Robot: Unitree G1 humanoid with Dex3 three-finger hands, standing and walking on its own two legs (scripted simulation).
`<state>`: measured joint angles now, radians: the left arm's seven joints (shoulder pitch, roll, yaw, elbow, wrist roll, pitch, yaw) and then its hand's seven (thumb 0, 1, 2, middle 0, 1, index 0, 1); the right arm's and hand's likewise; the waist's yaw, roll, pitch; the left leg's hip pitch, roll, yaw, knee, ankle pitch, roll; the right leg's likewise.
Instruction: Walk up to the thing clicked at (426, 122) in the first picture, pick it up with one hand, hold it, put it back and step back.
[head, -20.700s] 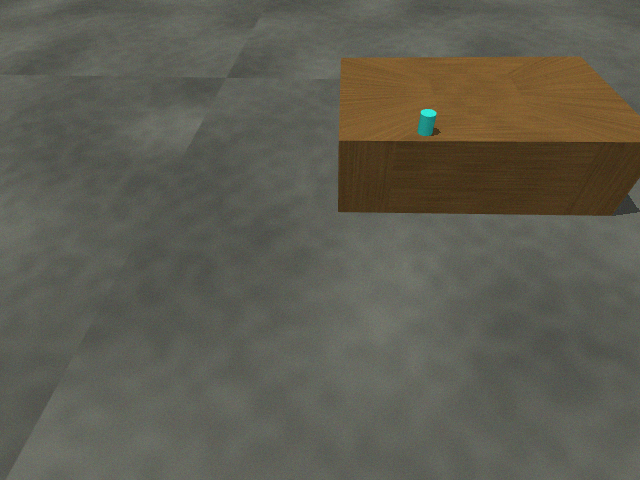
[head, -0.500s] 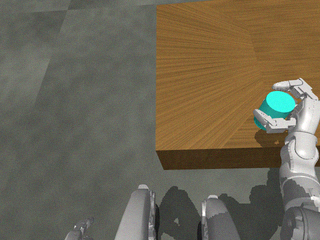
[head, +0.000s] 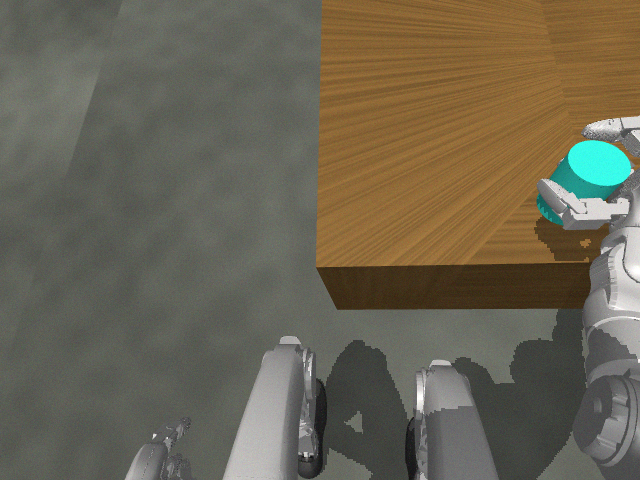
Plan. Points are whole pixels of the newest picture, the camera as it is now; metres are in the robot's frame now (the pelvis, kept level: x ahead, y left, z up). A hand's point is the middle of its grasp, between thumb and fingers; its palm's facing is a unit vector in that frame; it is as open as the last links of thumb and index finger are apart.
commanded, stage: crouch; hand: right
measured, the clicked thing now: (578, 185) +0.47 -0.24 -0.02
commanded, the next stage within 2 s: lower in 0.16 s
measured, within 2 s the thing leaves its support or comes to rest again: rests again in 1.06 s
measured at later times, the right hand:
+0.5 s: hand (567, 191) +0.48 -0.24 -0.06, palm faces +0.30 +0.95 -0.02, open 9.4 cm
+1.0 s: hand (553, 203) +0.49 -0.25 -0.11, palm faces +0.30 +0.95 -0.02, open 9.4 cm
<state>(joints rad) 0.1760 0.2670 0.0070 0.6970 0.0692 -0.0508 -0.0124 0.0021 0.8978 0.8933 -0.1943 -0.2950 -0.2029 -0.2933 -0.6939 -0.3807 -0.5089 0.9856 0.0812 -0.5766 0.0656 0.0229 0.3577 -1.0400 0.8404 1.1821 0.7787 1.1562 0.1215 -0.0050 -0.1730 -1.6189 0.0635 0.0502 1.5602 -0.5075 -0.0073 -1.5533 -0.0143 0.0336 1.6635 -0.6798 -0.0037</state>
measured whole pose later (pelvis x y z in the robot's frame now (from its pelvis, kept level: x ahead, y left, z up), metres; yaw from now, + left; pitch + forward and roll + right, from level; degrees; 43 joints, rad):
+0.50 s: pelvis -0.01 +0.00 -0.05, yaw +0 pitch +35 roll +3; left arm 0.19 0.28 -0.01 0.68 0.08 -0.04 -0.02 0.00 0.90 0.89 -0.20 -0.30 -0.20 -0.29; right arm -0.78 -0.44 -0.54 1.06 0.07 -0.56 0.08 0.02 0.36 -1.04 0.84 1.18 0.78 1.15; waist 0.14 -0.01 -0.18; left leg -1.81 0.07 0.05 1.72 -0.52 0.00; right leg -1.75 -0.01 0.04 1.83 -0.70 0.00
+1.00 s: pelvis -0.02 +0.00 -0.10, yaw +0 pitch +36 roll +4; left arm 0.17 0.29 -0.02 0.67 0.08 -0.02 -0.03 0.00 0.90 0.89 -0.20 -0.30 -0.21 -0.30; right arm -0.83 -0.45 -0.55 1.03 0.04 -0.54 0.07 0.02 0.36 -1.04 0.85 1.18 0.78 1.15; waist 0.15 -0.02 -0.15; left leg -1.96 0.09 0.04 1.87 -0.54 -0.01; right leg -1.90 0.01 0.04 1.99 -0.73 -0.01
